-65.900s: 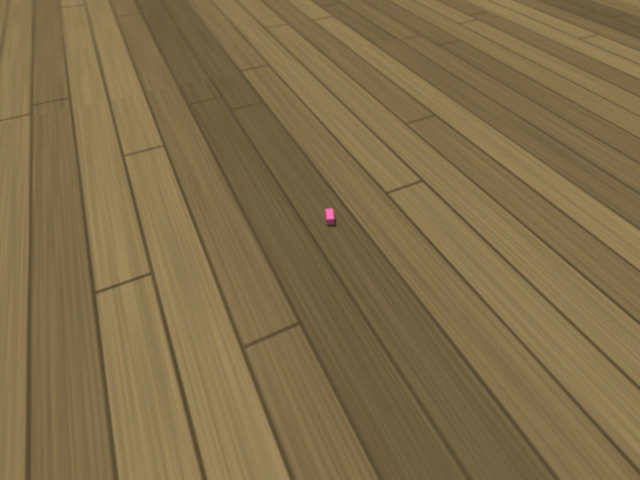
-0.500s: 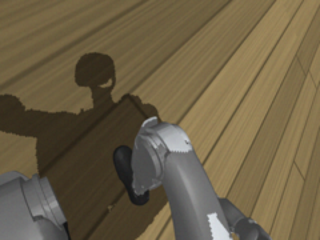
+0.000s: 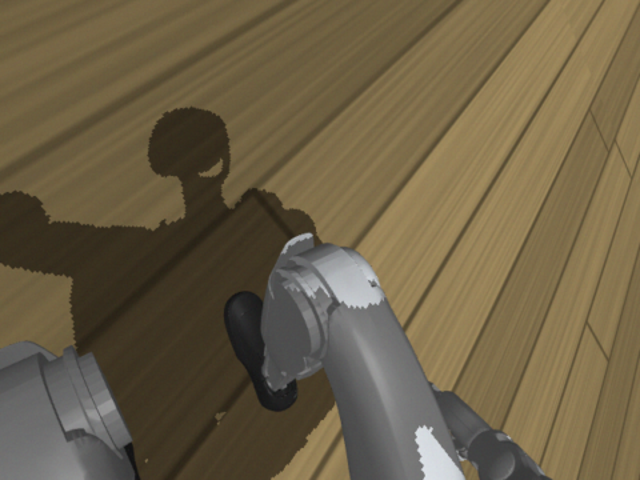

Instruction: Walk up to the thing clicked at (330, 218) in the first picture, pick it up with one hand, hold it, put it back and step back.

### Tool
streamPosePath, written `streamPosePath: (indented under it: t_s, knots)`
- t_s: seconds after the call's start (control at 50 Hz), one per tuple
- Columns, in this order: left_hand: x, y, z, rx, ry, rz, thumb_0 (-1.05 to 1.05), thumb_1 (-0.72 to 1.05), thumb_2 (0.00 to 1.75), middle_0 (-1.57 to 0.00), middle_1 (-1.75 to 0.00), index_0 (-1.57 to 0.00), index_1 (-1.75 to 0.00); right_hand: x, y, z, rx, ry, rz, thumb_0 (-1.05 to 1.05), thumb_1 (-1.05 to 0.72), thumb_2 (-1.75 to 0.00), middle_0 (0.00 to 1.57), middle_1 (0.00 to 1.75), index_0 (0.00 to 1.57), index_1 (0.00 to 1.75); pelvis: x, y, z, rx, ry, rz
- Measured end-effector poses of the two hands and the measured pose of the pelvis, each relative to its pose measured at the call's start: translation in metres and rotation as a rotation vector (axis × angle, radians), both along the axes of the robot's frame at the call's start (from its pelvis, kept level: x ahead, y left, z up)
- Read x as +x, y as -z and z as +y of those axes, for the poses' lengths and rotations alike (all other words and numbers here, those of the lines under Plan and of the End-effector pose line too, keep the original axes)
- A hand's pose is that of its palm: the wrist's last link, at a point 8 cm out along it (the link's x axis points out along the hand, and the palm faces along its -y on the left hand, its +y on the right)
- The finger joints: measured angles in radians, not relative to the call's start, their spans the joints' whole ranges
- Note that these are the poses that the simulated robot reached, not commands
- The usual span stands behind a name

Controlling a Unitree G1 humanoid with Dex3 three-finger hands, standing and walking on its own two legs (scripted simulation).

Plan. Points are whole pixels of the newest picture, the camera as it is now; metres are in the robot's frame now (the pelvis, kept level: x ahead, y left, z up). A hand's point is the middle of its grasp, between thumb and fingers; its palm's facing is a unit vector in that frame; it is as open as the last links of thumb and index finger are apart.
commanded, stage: rest palm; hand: left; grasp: from above
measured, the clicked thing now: out of the picture +0.51 +0.42 -0.30
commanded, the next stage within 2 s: approach in 1.02 s
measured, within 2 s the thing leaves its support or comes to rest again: neither
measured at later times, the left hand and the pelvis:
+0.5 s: hand out of the picture +0.47 +0.38 -0.24, palm faces -0.46 -0.15 -0.87, open 10.8 cm; pelvis +0.00 +0.00 +0.00, yaw +0 degrees
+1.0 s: hand out of the picture +0.47 +0.38 -0.24, palm faces -0.48 -0.15 -0.87, open 10.9 cm; pelvis +0.00 +0.00 +0.00, yaw +0 degrees
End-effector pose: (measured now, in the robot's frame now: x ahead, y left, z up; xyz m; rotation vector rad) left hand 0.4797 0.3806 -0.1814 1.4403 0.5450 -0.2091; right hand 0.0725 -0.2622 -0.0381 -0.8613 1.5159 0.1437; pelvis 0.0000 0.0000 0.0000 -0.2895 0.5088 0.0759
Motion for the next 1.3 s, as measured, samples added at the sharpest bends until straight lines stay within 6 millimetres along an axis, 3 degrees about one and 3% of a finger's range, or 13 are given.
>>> streamPosePath:
  t_s: [0.38, 0.7, 0.98, 1.2, 1.3]
  knots:
    - [-0.003, 0.001, 0.007, 0.015, -0.039, 0.017, 0.0, 0.01, 0.54, -0.52, -0.59, -0.53, -0.59, -0.005, 0.005, 0.006, 0.024, 0.015, 0.0, 0.0, -0.91, -0.9, 0.2, 0.3, 0.2, 0.3, 0.0, 0.001, 0.002, 0.0, 0.0, 0.01]
    - [0.008, -0.002, 0.007, 0.006, -0.016, -0.011, 0.0, -0.01, 0.56, -0.5, -0.61, -0.51, -0.6, 0.004, -0.001, 0.004, -0.002, 0.008, 0.006, 0.0, -0.91, -0.9, 0.2, 0.3, 0.2, 0.3, 0.004, -0.001, 0.003, -0.01, 0.001, 0.02]
    - [0.0, 0.001, 0.004, 0.0, -0.013, 0.032, 0.0, -0.01, 0.55, -0.5, -0.62, -0.51, -0.61, -0.008, 0.0, 0.001, 0.0, 0.016, 0.036, 0.0, -0.91, -0.9, 0.2, 0.3, 0.2, 0.3, 0.0, -0.001, 0.0, 0.0, 0.001, 0.007]
    - [0.004, -0.006, 0.0, -0.003, 0.013, -0.023, 0.0, -0.04, 0.59, -0.47, -0.63, -0.48, -0.62, 0.002, 0.0, -0.002, -0.005, -0.005, 0.003, 0.0, -0.91, -0.89, 0.2, 0.3, 0.2, 0.3, 0.0, 0.0, -0.001, 0.005, 0.0, 0.003]
    - [0.014, -0.024, 0.006, 0.024, -0.005, -0.089, 0.0, -0.08, 0.62, -0.45, -0.68, -0.46, -0.67, 0.011, 0.001, -0.002, 0.005, -0.01, -0.033, 0.0, -0.91, -0.89, 0.2, 0.3, 0.2, 0.3, 0.001, 0.0, -0.002, 0.008, -0.003, 0.013]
